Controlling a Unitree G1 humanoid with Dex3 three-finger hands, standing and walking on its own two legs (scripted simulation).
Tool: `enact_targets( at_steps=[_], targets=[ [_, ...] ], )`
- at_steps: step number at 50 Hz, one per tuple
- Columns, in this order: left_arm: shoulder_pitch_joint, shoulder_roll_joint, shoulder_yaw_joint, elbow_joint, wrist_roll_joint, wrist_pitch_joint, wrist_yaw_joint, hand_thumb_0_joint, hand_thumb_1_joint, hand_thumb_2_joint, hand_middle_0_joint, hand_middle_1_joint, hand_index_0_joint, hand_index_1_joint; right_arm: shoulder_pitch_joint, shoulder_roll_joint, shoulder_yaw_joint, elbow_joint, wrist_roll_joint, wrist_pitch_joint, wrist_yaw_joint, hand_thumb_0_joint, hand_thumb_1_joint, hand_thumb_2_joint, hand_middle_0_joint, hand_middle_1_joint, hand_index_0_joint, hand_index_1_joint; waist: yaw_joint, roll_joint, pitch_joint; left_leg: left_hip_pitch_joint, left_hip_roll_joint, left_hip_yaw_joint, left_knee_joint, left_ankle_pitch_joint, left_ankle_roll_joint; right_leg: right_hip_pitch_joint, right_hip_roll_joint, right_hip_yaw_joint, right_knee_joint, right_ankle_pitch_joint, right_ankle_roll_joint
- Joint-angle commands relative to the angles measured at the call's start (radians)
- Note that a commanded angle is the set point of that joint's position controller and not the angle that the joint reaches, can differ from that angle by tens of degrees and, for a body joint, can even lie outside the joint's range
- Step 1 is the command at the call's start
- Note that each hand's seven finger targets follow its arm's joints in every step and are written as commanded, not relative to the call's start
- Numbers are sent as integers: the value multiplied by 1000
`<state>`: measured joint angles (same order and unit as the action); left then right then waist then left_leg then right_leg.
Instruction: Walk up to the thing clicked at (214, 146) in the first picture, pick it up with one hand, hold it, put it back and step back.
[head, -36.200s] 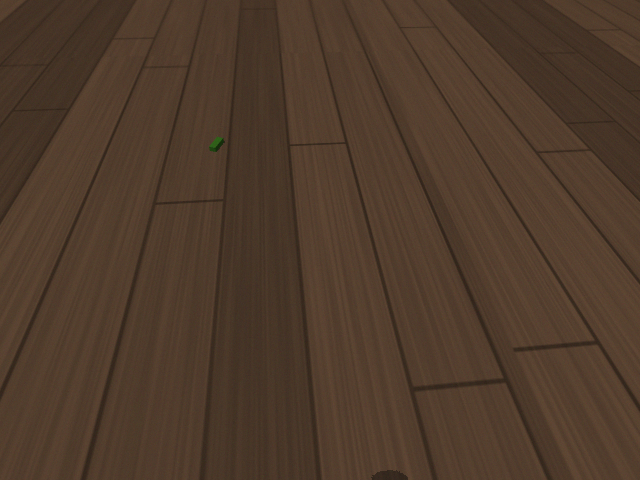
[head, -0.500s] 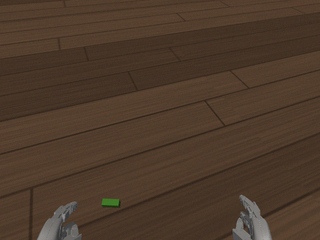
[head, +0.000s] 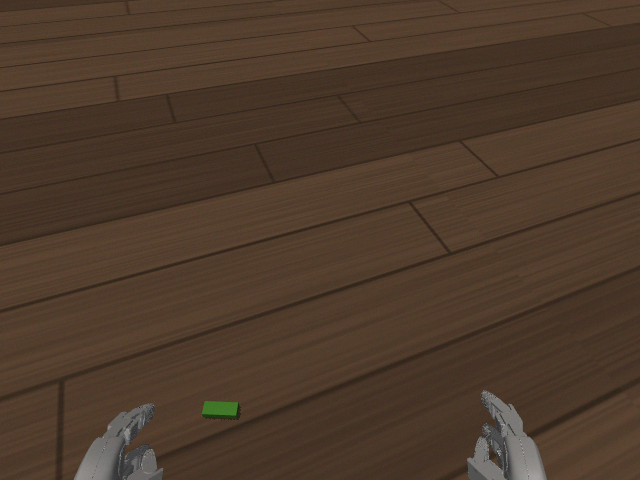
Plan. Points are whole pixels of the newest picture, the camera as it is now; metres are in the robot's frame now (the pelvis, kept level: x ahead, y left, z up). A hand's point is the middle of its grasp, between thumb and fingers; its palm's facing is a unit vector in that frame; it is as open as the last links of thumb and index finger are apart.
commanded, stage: stand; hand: left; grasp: from above
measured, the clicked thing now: (220, 409) +0.44 +0.24 -0.70
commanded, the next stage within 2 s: none
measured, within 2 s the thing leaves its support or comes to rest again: neither
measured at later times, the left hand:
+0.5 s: hand out of the picture +0.06 +0.25 -0.11, palm faces +0.05 -0.94 -0.33, open 7.4 cm
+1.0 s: hand out of the picture +0.02 +0.24 -0.10, palm faces +0.06 -0.94 -0.33, open 7.4 cm
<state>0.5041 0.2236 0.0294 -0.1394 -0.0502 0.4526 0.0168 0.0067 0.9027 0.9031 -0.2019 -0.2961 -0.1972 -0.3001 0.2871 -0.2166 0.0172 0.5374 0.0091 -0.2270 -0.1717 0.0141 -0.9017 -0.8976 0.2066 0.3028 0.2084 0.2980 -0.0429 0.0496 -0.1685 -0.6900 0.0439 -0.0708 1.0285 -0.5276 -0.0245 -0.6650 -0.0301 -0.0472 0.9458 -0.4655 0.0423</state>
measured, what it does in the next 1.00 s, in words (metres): rises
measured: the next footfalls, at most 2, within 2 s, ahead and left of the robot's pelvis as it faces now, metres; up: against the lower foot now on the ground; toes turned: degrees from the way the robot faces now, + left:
none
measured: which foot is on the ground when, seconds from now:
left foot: down 0.00-1.00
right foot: down 0.00-1.00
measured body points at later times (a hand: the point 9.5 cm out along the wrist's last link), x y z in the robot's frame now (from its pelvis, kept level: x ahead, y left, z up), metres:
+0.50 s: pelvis -0.01 +0.01 +0.04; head +0.01 +0.02 +0.49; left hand +0.06 +0.30 -0.09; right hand +0.09 -0.27 -0.08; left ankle -0.01 +0.13 -0.68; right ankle +0.00 -0.15 -0.68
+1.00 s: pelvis -0.02 +0.00 +0.06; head -0.03 +0.00 +0.51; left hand +0.01 +0.29 -0.07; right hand +0.05 -0.28 -0.08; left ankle -0.01 +0.13 -0.68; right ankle +0.00 -0.15 -0.68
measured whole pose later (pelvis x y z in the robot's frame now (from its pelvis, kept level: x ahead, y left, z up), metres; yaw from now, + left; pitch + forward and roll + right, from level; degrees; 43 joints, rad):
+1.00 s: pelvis -0.02 +0.00 +0.06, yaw +2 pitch -5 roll +0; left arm 0.18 0.29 0.04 1.12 0.04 0.01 0.02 0.00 0.90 0.90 -0.20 -0.30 -0.20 -0.30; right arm 0.17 -0.29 -0.05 1.09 -0.02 0.01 -0.01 0.01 -0.90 -0.90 0.21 0.30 0.21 0.30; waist 0.01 0.01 0.06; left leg -0.12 0.00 -0.06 0.42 -0.21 -0.01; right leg -0.11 -0.08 -0.06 0.39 -0.19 0.05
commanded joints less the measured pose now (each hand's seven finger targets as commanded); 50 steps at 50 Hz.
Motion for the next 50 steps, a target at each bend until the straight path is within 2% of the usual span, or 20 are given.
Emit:
enact_targets(
  at_steps=[1,3,4,5,6,7,9,10,12,14,16,18,20,24,26,27,30,34,39,50],
  targets=[
    [0,110,76,-166,2,-43,12,0,900,900,-200,-299,-200,-299,-60,-125,-49,-156,-2,-59,-18,0,-900,-900,200,299,200,299,0,-17,-73,69,-40,38,-165,258,31,89,40,-27,-147,204,-33],
    [-9,114,70,-209,4,-49,12,0,900,900,-200,-299,-200,-299,-59,-128,-52,-158,-3,-60,-17,0,-900,-900,200,299,200,299,3,-2,-103,87,-37,34,-164,302,27,99,41,-28,-132,239,-36],
    [-37,101,49,-233,3,-52,11,0,900,900,-200,-299,-200,-299,-69,-123,-46,-167,-1,-58,-16,0,-900,-900,200,299,200,299,6,13,-89,84,-37,34,-163,310,26,91,41,-30,-131,247,-36],
    [-299,180,63,117,121,-259,52,0,900,900,-200,-300,-200,-300,-125,-244,-84,94,-118,53,44,0,-901,-899,200,299,200,299,83,-89,127,80,-19,5,-213,488,70,301,-48,34,-191,247,-75],
    [-225,201,83,329,126,-323,47,0,900,900,-200,-300,-200,-301,-116,-246,-94,99,-125,91,69,0,-900,-900,200,300,200,300,67,-114,33,171,-17,30,-235,518,78,320,-54,91,-189,259,-108],
    [-203,209,75,367,119,-356,41,0,900,900,-200,-300,-200,-301,-124,-254,-99,68,-131,111,85,0,-900,-900,200,300,200,300,58,-109,45,206,-20,9,-229,510,81,271,-50,109,-221,310,-119],
    [-232,221,60,457,121,-395,34,0,900,900,-200,-300,-200,-301,-114,-229,-98,119,-90,124,118,0,-900,-900,200,300,200,300,63,-54,14,249,-25,3,-277,460,81,350,-76,117,-210,340,-108],
    [-264,215,63,502,115,-397,31,0,900,900,-200,-300,-200,-301,-116,-219,-95,142,-71,129,133,0,-900,-900,200,300,200,300,67,-67,34,280,-31,7,-306,414,79,321,-72,103,-228,286,-97],
    [-286,213,67,587,99,-406,30,0,900,900,-200,-300,-200,-301,-138,-219,-103,167,-57,138,147,0,-900,-900,200,300,200,300,76,-82,35,292,-30,-4,-322,401,74,349,-74,96,-268,282,-84],
    [-321,211,67,667,99,-421,32,0,900,900,-200,-300,-200,-301,-140,-215,-106,203,-61,153,153,0,-900,-900,200,300,200,300,67,-71,60,324,-26,-14,-362,344,81,330,-81,96,-311,219,-73],
    [-334,208,67,741,98,-436,31,0,900,900,-200,-300,-200,-301,-135,-228,-109,236,-65,161,153,0,-900,-900,200,300,200,300,66,-33,78,340,-10,-38,-412,359,87,360,-69,70,-316,228,-64],
    [-333,186,63,807,93,-441,27,0,900,900,-200,-300,-200,-301,-146,-236,-110,259,-70,166,150,0,-900,-900,200,300,200,300,72,40,114,342,24,-100,-516,294,95,366,-38,30,-307,194,-48],
    [-313,185,61,873,95,-446,25,0,900,900,-200,-300,-200,-301,-165,-244,-112,280,-67,173,148,0,-900,-900,200,300,200,300,82,39,132,338,34,-119,-562,259,94,411,-38,22,-347,203,-46],
    [-309,212,61,972,91,-459,27,0,900,900,-200,-300,-200,-301,-142,-242,-109,339,-54,182,140,0,-900,-900,200,300,200,300,69,-21,124,438,19,-71,-551,449,72,474,-72,50,-437,330,-53],
    [-308,221,59,1015,86,-463,31,0,900,900,-200,-300,-200,-301,-129,-243,-108,369,-47,185,136,0,-900,-900,200,300,200,300,61,-37,113,502,20,-54,-533,573,68,497,-86,51,-457,433,-55],
    [-319,224,57,1034,83,-462,33,0,900,900,-200,-300,-200,-301,-120,-242,-106,384,-45,191,133,0,-900,-900,200,300,200,300,52,-44,135,488,21,-55,-563,532,65,505,-85,51,-473,401,-53],
    [-315,229,49,1082,82,-458,33,0,900,900,-200,-300,-200,-301,-136,-247,-104,417,-40,200,132,0,-900,-900,200,300,200,300,59,-32,162,505,28,-62,-608,488,62,517,-82,41,-519,346,-48],
    [-323,237,45,1135,83,-458,33,0,900,900,-200,-300,-200,-301,-133,-248,-99,453,-36,208,133,0,-900,-900,200,300,200,300,57,-41,180,518,32,-61,-654,460,54,549,-88,41,-558,327,-41],
    [-333,245,41,1179,87,-458,30,0,900,900,-200,-300,-200,-301,-148,-253,-98,480,-36,216,138,0,-900,-900,200,300,200,300,57,-31,236,488,31,-71,-709,340,50,548,-86,39,-607,247,-37],
    [-351,271,47,1214,83,-463,20,0,900,900,-200,-300,-200,-301,-154,-261,-90,502,-36,218,146,0,-900,-900,200,300,200,300,62,-21,256,448,37,-78,-749,241,48,564,-87,49,-635,189,-38]
  ],
)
